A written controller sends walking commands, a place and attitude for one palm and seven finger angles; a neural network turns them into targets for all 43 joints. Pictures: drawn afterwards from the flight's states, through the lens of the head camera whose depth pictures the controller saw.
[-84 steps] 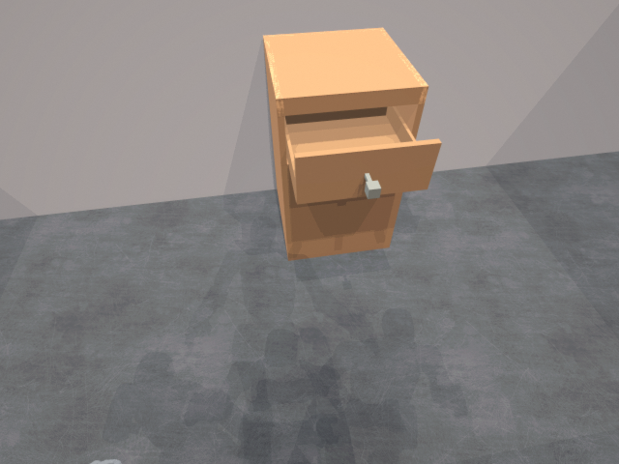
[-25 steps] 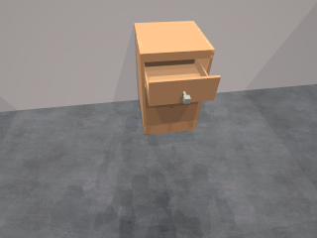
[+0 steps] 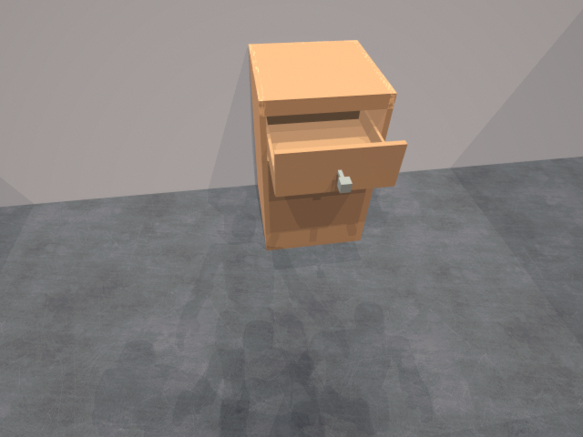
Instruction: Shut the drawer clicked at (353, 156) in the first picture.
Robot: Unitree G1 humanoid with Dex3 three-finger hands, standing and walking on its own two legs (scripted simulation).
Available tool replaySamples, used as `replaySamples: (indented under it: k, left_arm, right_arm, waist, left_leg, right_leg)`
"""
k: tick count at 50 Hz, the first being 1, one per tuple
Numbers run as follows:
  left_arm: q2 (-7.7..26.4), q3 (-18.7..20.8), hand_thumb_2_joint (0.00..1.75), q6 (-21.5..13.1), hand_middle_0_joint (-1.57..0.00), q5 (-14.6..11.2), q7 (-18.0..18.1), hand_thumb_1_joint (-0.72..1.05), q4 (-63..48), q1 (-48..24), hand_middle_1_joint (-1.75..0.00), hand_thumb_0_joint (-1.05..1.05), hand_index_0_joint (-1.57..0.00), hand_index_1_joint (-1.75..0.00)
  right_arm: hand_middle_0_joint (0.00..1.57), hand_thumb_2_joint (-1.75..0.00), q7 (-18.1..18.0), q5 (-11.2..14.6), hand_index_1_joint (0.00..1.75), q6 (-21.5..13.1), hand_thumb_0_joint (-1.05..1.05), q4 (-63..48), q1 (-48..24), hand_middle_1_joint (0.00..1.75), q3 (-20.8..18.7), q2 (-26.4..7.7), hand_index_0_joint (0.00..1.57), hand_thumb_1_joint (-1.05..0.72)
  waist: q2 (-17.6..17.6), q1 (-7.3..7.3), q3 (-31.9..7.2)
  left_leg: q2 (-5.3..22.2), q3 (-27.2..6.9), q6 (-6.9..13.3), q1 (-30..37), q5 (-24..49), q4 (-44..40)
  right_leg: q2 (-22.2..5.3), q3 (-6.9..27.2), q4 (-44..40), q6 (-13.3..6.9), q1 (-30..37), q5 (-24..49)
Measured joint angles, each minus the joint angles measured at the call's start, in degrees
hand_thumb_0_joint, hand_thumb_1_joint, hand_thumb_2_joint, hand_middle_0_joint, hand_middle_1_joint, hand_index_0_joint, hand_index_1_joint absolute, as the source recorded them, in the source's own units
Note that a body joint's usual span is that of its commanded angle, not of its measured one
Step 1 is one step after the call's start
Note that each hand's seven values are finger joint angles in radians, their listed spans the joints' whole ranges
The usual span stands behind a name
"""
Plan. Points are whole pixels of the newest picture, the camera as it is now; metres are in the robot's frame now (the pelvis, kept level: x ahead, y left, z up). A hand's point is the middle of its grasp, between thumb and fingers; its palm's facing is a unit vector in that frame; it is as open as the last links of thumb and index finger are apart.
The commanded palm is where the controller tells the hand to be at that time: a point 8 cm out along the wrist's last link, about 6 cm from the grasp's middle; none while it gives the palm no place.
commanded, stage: walk to a spot facing it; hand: left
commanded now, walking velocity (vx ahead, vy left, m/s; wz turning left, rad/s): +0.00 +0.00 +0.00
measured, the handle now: (342, 180) +0.84 -0.10 -0.19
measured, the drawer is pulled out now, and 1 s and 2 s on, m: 0.19 0.19 0.19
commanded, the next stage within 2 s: none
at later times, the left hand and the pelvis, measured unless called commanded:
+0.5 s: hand out of the picture +0.04 +0.18 -0.18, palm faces -0.10 -0.96 -0.27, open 7.4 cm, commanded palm none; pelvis -0.02 -0.02 -0.03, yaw -9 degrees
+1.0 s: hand out of the picture +0.09 +0.19 -0.17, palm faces -0.33 -0.91 -0.25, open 7.4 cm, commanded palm none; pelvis -0.05 +0.00 -0.01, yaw -26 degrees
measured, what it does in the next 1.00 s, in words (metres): steps on the spot, turning right: left foot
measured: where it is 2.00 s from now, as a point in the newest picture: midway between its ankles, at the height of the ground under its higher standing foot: outside the picture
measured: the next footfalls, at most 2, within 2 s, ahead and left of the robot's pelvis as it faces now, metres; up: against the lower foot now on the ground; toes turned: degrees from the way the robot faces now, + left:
left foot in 0.86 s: +0.02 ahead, +0.11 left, +0.00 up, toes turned -26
right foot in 1.20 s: -0.10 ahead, -0.16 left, +0.00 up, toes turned -40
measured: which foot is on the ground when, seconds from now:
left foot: down 0.00-0.46, up 0.48-0.84, down 0.86-1.00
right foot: down 0.00-0.86, up 0.88-1.00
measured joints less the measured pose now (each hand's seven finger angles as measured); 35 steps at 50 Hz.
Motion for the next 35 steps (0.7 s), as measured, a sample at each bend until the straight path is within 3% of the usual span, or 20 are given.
replaySamples:
  k: [9,19,22,24,26,29,35]
  left_arm:
    - [-0.5,0.5,0.90,0.8,-0.20,0.0,0.2,0.91,-0.6,0.6,-0.30,0.00,-0.20,-0.30]
    - [-3.4,2.2,0.90,3.7,-0.20,0.3,-0.6,0.91,-5.7,3.8,-0.30,0.00,-0.20,-0.30]
    - [-4.4,2.8,0.90,3.8,-0.20,0.4,-0.9,0.91,-7.3,4.5,-0.30,0.00,-0.20,-0.30]
    - [-5.5,2.9,0.90,3.4,-0.20,0.7,-1.0,0.91,-8.2,5.0,-0.30,0.00,-0.20,-0.30]
    - [-6.5,3.0,0.90,2.8,-0.20,0.6,-0.6,0.91,-9.2,5.6,-0.30,0.00,-0.20,-0.30]
    - [-7.8,3.0,0.90,2.8,-0.20,0.5,-0.1,0.91,-9.9,6.4,-0.30,0.00,-0.20,-0.30]
    - [-8.0,3.3,0.90,3.1,-0.20,0.5,-0.1,0.91,-10.3,7.9,-0.30,0.00,-0.20,-0.30]
  right_arm:
    - [0.20,-0.90,-0.5,-0.1,0.30,0.1,0.00,-0.7,0.0,0.30,-0.3,0.4,0.20,-0.91]
    - [0.20,-0.90,-0.9,-0.2,0.30,1.8,0.00,-6.7,2.3,0.30,-2.1,4.4,0.20,-0.91]
    - [0.21,-0.90,-0.8,-0.3,0.30,2.2,0.00,-7.7,2.9,0.30,-2.8,4.9,0.20,-0.91]
    - [0.21,-0.90,-0.7,-0.2,0.30,2.9,0.00,-8.2,3.2,0.30,-3.4,4.6,0.20,-0.91]
    - [0.21,-0.90,-0.8,-0.2,0.30,4.0,0.00,-8.4,2.9,0.30,-3.9,4.5,0.20,-0.91]
    - [0.20,-0.90,-0.8,-0.2,0.30,4.1,0.01,-9.3,1.6,0.30,-4.2,4.2,0.20,-0.91]
    - [0.20,-0.90,-1.0,0.1,0.30,3.1,0.01,-12.0,-0.6,0.30,-4.2,4.7,0.20,-0.91]
  waist:
    - [0.0,0.61,0.1]
    - [-1.0,0.76,1.9]
    - [-0.7,1.20,3.4]
    - [1.0,1.07,4.0]
    - [1.5,1.36,4.0]
    - [1.6,1.82,4.3]
    - [-0.2,2.64,3.0]
  left_leg:
    - [0.6,1.3,-0.2,-0.4,-0.7,1.2]
    - [2.2,6.5,-0.7,-5.0,-5.5,10.4]
    - [3.2,7.8,-1.3,-6.0,-7.4,14.2]
    - [4.7,7.2,-1.4,-7.9,-10.0,19.2]
    - [3.0,3.4,-1.2,-12.4,-15.9,29.6]
    - [0.8,0.2,-1.1,-17.1,-14.9,40.1]
    - [-1.1,-1.1,-1.3,-15.5,-13.5,33.0]
  right_leg:
    - [0.6,1.3,1.4,-0.1,-1.1,-0.2]
    - [2.7,6.2,14.0,-0.7,-9.5,-4.5]
    - [2.5,4.8,18.7,-1.0,-11.6,-6.7]
    - [3.7,3.9,20.1,-2.3,-12.1,-7.1]
    - [4.2,3.9,20.0,-3.0,-12.9,-6.8]
    - [5.0,5.3,15.9,-3.3,-12.4,-3.6]
    - [6.1,10.5,8.0,-2.9,-11.8,2.4]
